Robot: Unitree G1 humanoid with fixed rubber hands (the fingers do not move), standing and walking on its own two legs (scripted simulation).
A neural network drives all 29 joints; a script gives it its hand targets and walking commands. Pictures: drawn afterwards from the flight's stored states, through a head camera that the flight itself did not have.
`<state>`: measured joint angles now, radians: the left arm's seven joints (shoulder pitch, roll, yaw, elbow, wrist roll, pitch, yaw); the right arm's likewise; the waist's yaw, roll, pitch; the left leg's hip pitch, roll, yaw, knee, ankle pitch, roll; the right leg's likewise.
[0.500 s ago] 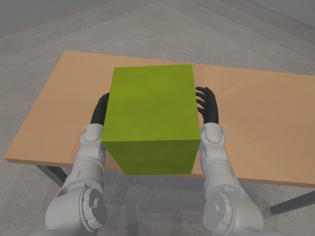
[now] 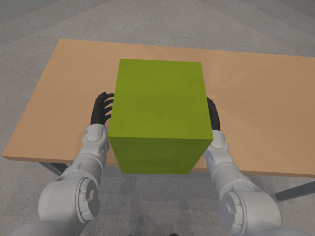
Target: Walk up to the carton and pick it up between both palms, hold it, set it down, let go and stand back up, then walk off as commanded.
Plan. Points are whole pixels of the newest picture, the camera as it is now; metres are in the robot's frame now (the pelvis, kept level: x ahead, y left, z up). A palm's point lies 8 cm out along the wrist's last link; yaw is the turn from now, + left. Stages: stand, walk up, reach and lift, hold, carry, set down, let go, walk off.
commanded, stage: set down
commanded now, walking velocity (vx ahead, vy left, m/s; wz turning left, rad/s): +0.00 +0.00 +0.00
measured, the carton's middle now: (157, 122) +0.39 +0.00 +0.00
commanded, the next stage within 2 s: none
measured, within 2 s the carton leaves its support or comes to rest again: neither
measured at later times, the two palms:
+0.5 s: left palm (84, 112) +0.40 +0.19 +0.04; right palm (229, 115) +0.39 -0.18 +0.05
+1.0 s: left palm (65, 86) +0.41 +0.21 +0.13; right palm (247, 92) +0.40 -0.19 +0.13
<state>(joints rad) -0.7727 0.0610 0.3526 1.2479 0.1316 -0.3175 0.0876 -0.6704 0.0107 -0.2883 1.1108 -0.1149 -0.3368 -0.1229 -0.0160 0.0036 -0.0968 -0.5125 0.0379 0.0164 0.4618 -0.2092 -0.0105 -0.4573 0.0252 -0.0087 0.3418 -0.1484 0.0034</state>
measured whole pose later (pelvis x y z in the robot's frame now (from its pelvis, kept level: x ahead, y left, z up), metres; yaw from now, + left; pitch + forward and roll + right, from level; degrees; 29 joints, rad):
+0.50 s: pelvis -0.02 +0.01 -0.01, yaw -1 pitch +17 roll -3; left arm -0.91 0.19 0.03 1.44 -0.20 -0.31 0.07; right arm -0.83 -0.20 -0.04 1.27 0.23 -0.23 -0.08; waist -0.02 0.02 -0.21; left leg -0.62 0.04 0.02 0.56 -0.23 -0.01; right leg -0.55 0.03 -0.01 0.41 -0.15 0.01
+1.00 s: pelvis -0.03 +0.00 -0.01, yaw +0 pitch +14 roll -2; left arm -0.99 0.31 0.03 1.23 -0.26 0.03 0.03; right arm -0.95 -0.27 0.05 1.21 0.35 0.01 -0.08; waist -0.02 -0.01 -0.25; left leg -0.56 0.04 0.02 0.51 -0.20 -0.01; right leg -0.52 0.03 -0.01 0.42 -0.15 0.01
